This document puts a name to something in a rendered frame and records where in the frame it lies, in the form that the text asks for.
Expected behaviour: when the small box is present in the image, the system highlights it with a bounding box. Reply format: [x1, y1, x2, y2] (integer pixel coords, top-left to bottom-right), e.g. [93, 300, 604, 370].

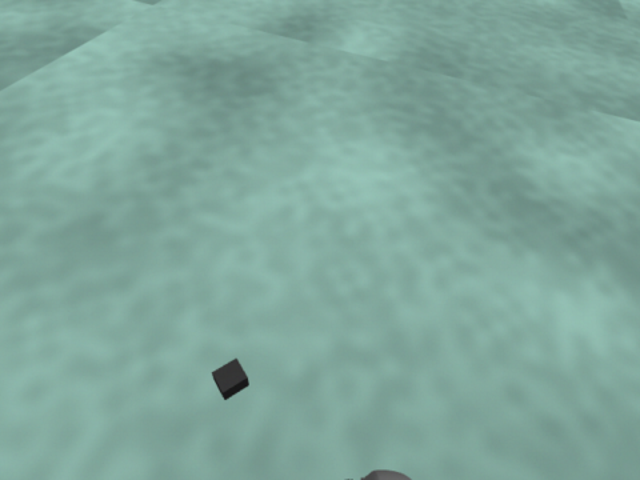
[212, 358, 249, 400]

